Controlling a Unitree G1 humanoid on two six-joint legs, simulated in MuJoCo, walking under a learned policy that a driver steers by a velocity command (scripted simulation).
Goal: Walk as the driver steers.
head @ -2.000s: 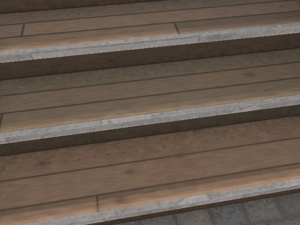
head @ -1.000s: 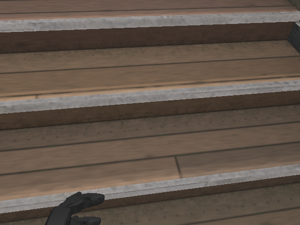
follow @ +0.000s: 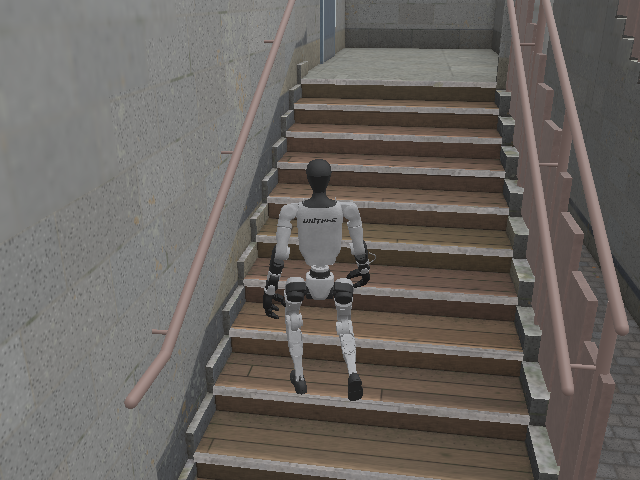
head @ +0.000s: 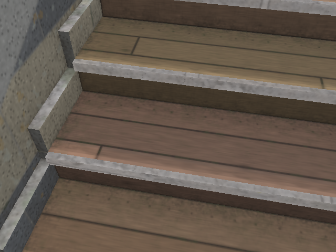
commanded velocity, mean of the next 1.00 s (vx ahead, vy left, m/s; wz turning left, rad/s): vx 0.49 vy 0.00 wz -0.51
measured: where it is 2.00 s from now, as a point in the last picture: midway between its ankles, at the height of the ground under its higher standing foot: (220, 159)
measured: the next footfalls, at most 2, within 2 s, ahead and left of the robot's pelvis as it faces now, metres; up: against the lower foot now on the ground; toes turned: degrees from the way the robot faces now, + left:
right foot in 0.40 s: +0.43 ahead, -0.11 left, +0.16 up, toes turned -16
left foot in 0.92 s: +0.81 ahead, -0.07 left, +0.32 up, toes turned -27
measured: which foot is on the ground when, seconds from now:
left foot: down 0.00-0.42, up 0.44-0.90, down 0.92-1.00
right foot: up 0.00-0.38, down 0.40-0.94, up 0.96-1.00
